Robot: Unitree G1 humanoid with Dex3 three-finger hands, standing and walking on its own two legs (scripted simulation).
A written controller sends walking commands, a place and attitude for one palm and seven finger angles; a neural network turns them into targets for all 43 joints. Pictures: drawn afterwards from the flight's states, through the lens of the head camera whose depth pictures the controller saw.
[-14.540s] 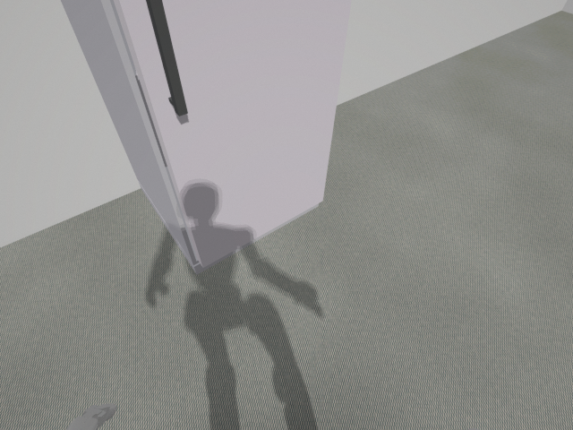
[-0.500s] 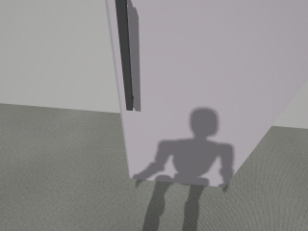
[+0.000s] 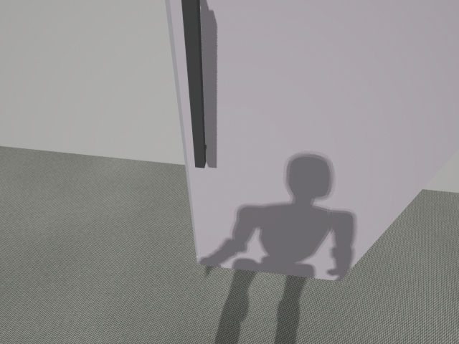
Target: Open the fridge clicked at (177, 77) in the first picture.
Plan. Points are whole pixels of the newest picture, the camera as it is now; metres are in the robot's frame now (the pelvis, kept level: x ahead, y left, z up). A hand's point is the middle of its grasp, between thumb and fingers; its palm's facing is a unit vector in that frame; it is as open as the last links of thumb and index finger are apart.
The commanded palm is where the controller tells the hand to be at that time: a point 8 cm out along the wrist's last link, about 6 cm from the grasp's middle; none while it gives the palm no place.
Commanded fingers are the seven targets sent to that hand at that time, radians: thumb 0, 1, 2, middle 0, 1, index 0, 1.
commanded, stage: look again from close up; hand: left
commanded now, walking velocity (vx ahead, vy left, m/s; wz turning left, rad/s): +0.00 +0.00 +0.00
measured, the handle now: (198, 91) +0.51 +0.10 +0.19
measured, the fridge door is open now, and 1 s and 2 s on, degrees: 0 0 0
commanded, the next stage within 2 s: raise the hand to about handle height in 2.00 s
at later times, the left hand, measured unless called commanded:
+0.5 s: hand out of the picture +0.07 +0.22 -0.16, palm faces -0.04 -0.96 -0.29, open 7.4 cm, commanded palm none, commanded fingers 0.00 0.90 0.90 -0.20 -0.30 -0.20 -0.30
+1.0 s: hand out of the picture +0.06 +0.20 -0.16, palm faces -0.03 -0.96 -0.29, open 7.4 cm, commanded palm none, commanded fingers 0.00 0.90 0.90 -0.20 -0.30 -0.20 -0.30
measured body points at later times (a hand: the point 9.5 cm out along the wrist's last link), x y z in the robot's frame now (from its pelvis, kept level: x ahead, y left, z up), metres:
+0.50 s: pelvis +0.01 -0.01 +0.00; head +0.02 +0.00 +0.45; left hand +0.07 +0.27 -0.14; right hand +0.07 -0.29 -0.14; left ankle +0.03 +0.07 -0.75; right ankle +0.01 -0.15 -0.75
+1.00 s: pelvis +0.02 -0.02 +0.00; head +0.02 -0.02 +0.45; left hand +0.06 +0.25 -0.14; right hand +0.07 -0.29 -0.14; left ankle +0.03 +0.07 -0.75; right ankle +0.01 -0.15 -0.75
